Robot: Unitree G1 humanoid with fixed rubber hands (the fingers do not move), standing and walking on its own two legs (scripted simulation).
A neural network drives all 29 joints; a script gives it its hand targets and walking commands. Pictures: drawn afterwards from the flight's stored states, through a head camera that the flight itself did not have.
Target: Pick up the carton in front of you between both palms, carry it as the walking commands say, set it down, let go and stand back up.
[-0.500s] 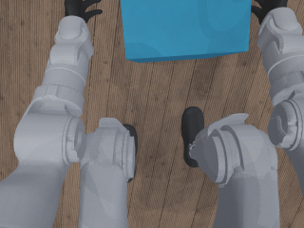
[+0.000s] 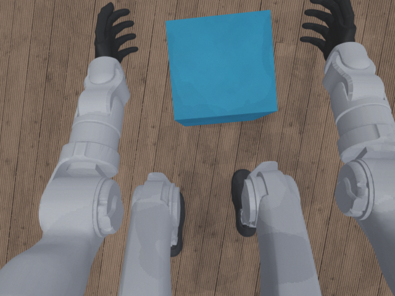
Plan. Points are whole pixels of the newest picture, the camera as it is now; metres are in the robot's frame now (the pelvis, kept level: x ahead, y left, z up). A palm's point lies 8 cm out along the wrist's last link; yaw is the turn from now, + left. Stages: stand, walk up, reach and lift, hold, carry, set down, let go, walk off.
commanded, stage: set down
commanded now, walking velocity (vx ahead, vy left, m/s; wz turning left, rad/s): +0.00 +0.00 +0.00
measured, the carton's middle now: (218, 80) +0.52 -0.07 -0.32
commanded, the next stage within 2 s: let go in 0.62 s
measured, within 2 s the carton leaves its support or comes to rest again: neither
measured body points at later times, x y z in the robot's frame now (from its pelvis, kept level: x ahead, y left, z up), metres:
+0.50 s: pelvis +0.02 -0.01 +0.13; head +0.32 -0.04 +0.46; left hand +0.54 +0.14 +0.03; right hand +0.52 -0.27 +0.02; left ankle +0.09 +0.12 -0.41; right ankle +0.13 -0.12 -0.41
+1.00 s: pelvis +0.08 -0.01 +0.26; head +0.31 -0.04 +0.64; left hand +0.46 +0.17 +0.14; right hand +0.43 -0.28 +0.14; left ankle +0.09 +0.12 -0.41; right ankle +0.13 -0.12 -0.41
